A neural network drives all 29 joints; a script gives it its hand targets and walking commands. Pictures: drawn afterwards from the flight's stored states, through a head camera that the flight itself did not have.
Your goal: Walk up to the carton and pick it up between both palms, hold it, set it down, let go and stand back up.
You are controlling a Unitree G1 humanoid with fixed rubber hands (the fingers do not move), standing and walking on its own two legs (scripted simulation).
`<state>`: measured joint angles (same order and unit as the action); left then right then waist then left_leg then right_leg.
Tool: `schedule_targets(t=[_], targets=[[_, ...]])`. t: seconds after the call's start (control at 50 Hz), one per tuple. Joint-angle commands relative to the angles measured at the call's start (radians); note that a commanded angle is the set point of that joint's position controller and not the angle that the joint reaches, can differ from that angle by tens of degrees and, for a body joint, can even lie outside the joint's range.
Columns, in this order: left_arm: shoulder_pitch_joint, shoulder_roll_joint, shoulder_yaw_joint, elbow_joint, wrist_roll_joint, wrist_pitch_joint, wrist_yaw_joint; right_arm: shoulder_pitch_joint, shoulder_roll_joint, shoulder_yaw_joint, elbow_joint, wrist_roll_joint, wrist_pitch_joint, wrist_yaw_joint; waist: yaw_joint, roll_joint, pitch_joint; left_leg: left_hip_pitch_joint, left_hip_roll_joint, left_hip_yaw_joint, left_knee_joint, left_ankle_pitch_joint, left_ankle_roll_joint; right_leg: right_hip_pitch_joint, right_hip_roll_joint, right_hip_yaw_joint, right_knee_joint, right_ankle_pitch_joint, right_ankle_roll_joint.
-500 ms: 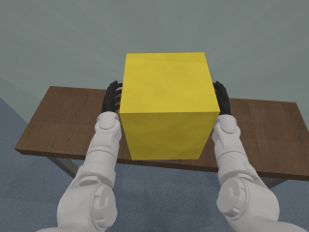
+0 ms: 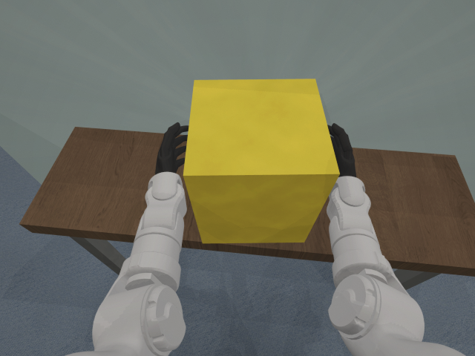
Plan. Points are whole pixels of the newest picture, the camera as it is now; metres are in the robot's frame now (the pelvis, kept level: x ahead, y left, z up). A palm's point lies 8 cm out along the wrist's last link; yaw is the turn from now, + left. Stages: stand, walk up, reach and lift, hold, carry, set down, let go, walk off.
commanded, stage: set down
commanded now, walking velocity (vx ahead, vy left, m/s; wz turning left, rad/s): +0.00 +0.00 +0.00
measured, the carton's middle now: (254, 168) +0.44 -0.04 +0.02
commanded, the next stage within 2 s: none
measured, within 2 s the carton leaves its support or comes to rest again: neither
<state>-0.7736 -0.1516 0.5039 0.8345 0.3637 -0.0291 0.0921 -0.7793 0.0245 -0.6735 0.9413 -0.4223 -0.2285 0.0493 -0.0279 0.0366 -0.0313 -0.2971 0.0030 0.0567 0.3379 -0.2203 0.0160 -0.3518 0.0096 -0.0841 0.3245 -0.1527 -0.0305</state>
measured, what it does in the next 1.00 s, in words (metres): stands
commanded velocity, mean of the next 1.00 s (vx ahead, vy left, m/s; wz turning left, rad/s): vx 0.00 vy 0.00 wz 0.00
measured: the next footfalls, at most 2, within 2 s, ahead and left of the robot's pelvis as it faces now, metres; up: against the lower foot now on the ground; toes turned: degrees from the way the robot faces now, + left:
none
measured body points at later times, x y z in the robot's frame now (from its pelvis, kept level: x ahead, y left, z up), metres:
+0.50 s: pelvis +0.00 +0.00 +0.00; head +0.08 +0.00 +0.44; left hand +0.43 +0.11 +0.05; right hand +0.42 -0.19 +0.05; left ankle -0.04 +0.10 -0.75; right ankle -0.01 -0.10 -0.75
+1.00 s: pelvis +0.00 +0.00 +0.00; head +0.09 +0.00 +0.44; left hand +0.44 +0.11 +0.05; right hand +0.42 -0.19 +0.05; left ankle -0.04 +0.10 -0.75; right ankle -0.01 -0.10 -0.75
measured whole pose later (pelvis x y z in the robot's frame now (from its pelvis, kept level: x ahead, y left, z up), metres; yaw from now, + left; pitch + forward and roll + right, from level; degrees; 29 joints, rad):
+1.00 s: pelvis +0.00 +0.00 +0.00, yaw -1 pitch +11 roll +0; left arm -0.77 -0.14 0.51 0.80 0.43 -0.06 0.09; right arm -0.77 0.04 -0.67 0.90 -0.43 -0.25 0.07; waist -0.03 0.00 -0.02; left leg -0.32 0.01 0.08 0.35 -0.23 0.01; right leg -0.38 0.02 -0.08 0.33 -0.15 -0.03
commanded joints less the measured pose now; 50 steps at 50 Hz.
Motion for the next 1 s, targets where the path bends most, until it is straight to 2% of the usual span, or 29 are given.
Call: schedule_targets(t=[0.0, 0.18, 0.32, 0.48, 0.76, 0.86, 0.94, 0.98], targets=[[-0.504, -0.337, -0.243, -0.034, 0.015, -0.017, -0.081, -0.502, 0.356, 0.268, 0.0, -0.045, -0.028, 0.127, -0.012, -0.069, -0.602, 0.043, 0.026, 0.025, -0.023, 0.345, -0.032, 0.428, -0.015, -0.016, 0.085, 0.572, 0.072], [-0.468, -0.339, -0.229, -0.034, 0.038, -0.014, -0.087, -0.467, 0.368, 0.259, 0.005, -0.056, -0.025, 0.131, -0.005, -0.081, -0.559, 0.023, 0.019, 0.026, -0.034, 0.322, -0.02, 0.434, -0.02, -0.012, 0.081, 0.57, 0.072], [-0.44, -0.34, -0.217, -0.037, 0.055, -0.019, -0.087, -0.441, 0.369, 0.255, 0.001, -0.061, -0.027, 0.129, -0.005, -0.079, -0.542, 0.019, 0.02, 0.024, -0.033, 0.328, -0.019, 0.428, -0.019, -0.01, 0.08, 0.565, 0.077], [-0.4, -0.34, -0.203, -0.04, 0.077, -0.013, -0.088, -0.4, 0.371, 0.243, 0.004, -0.068, -0.021, 0.128, 0.009, -0.063, -0.505, 0.029, 0.02, 0.029, -0.03, 0.333, -0.019, 0.395, -0.019, -0.009, 0.07, 0.531, 0.069], [-0.367, -0.315, -0.187, -0.051, 0.092, -0.016, -0.085, -0.358, 0.349, 0.222, -0.01, -0.084, -0.012, 0.126, 0.004, -0.057, -0.494, 0.051, 0.019, 0.027, -0.015, 0.344, -0.016, 0.339, -0.016, -0.005, 0.061, 0.493, 0.065], [-0.351, -0.264, -0.168, -0.046, 0.1, -0.021, -0.076, -0.346, 0.301, 0.204, -0.014, -0.077, -0.01, 0.119, 0.011, -0.046, -0.493, 0.052, 0.021, 0.028, -0.009, 0.358, -0.014, 0.331, -0.019, 0.001, 0.064, 0.497, 0.062], [-0.357, -0.161, -0.151, -0.047, 0.081, -0.029, -0.051, -0.336, 0.189, 0.184, -0.012, -0.052, -0.004, 0.094, 0.009, -0.05, -0.505, 0.064, 0.026, 0.022, -0.001, 0.38, -0.017, 0.316, -0.016, 0.002, 0.068, 0.497, 0.064], [-0.368, -0.053, -0.149, -0.052, 0.053, -0.038, -0.023, -0.336, 0.073, 0.168, -0.009, -0.014, 0.001, 0.065, 0.005, -0.051, -0.526, 0.057, 0.027, 0.022, 0.007, 0.391, -0.018, 0.31, -0.01, 0.008, 0.07, 0.509, 0.063]])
